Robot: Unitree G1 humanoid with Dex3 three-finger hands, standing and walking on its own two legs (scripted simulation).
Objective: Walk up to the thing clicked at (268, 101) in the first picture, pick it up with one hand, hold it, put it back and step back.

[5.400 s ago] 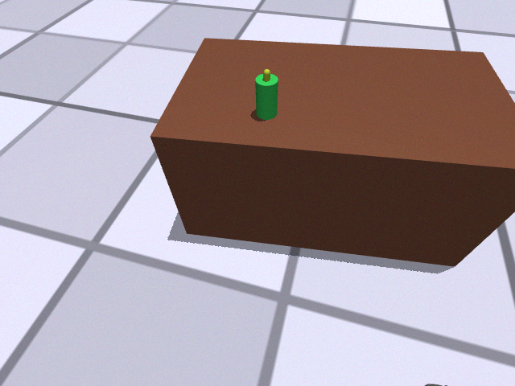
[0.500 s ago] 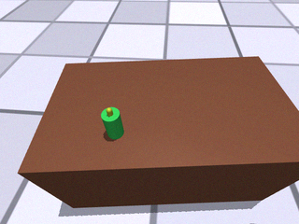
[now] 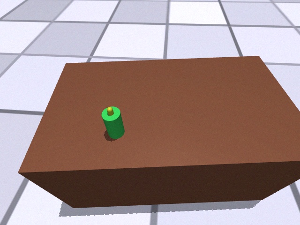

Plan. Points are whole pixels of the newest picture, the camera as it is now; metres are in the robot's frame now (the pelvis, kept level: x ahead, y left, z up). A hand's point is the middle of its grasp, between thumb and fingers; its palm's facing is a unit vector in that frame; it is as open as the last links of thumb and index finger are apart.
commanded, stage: stand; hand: left
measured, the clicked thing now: (113, 120) +0.49 +0.17 -0.10
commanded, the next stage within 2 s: go down in 0.36 s
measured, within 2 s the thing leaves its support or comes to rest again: neither
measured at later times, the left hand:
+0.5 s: hand out of the picture +0.08 +0.25 -0.16, palm faces -0.02 -0.94 -0.35, open 7.5 cm
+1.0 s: hand (73, 219) +0.16 +0.26 -0.15, palm faces +0.04 -0.94 -0.33, open 16.5 cm
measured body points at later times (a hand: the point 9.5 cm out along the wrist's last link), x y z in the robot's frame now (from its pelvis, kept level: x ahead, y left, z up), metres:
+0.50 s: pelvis +0.00 +0.00 +0.00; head +0.02 +0.00 +0.45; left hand +0.08 +0.30 -0.13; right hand +0.08 -0.30 -0.13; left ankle -0.01 +0.14 -0.75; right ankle +0.00 -0.12 -0.75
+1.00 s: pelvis +0.00 +0.01 -0.03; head +0.05 +0.01 +0.42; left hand +0.15 +0.31 -0.13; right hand +0.14 -0.28 -0.12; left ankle -0.01 +0.14 -0.75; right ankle +0.00 -0.12 -0.75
